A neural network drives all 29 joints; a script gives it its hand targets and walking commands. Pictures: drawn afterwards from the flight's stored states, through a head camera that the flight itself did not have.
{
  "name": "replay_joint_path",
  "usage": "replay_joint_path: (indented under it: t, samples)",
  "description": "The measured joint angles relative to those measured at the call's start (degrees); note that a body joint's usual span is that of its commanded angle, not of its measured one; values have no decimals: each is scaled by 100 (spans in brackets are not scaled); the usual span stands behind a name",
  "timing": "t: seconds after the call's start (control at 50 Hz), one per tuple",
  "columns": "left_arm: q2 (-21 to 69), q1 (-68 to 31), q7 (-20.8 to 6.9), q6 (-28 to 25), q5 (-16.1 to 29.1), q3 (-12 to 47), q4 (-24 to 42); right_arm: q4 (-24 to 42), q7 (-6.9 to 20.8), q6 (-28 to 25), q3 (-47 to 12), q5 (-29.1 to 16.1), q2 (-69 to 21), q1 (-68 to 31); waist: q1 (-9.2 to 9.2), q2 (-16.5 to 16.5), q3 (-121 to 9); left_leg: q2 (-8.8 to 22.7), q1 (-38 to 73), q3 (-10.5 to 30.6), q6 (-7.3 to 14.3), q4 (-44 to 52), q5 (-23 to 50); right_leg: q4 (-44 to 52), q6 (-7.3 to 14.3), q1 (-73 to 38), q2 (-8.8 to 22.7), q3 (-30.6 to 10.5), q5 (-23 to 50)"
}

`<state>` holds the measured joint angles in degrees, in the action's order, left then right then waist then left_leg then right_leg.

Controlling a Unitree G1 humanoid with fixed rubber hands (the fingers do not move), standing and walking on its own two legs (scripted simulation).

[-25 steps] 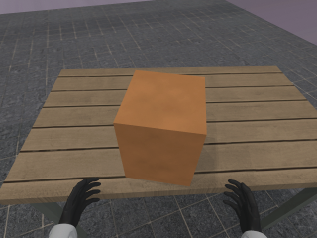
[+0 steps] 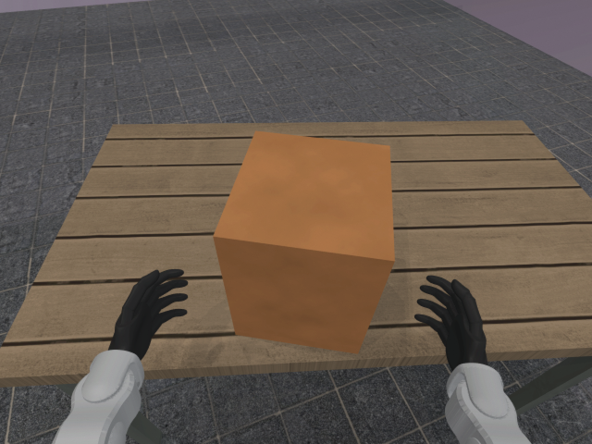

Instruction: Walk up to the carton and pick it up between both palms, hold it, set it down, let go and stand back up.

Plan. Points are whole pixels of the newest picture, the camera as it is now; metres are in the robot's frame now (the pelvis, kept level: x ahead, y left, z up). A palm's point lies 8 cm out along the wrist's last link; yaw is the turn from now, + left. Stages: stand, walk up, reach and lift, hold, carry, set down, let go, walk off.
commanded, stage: reach and lift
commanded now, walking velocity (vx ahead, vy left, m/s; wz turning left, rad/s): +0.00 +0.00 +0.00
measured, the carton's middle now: (308, 245) +0.38 +0.00 +0.05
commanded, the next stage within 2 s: none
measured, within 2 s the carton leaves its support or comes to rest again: neither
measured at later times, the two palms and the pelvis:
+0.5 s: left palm (146, 257) +0.30 +0.21 +0.12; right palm (471, 278) +0.28 -0.19 +0.12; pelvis -0.02 +0.00 +0.00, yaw -1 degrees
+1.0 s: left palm (153, 183) +0.38 +0.20 +0.17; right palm (467, 210) +0.35 -0.19 +0.17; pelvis -0.02 -0.01 +0.00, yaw +0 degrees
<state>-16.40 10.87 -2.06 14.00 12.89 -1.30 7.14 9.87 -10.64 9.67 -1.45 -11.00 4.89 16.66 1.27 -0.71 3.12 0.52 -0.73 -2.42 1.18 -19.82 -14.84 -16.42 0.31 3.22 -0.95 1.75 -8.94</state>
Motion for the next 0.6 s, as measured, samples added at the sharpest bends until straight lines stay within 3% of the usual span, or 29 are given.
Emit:
replay_joint_path:
  t: [0.3, 0.6]
  samples:
    - [217, -1183, 34, 1401, -142, -459, 321, 161, -44, 801, 186, -470, 439, -1160, -108, -29, 67, -7, -160, -95, 37, 2, 63, 80, -35, 159, -8, -134, 144]
    - [73, -2949, 12, 2369, -219, -817, -496, -793, -230, 1464, 238, -730, 593, -2977, -293, -58, 23, -15, -387, -60, 16, -60, 148, -40, -7, 399, -4, -123, 183]
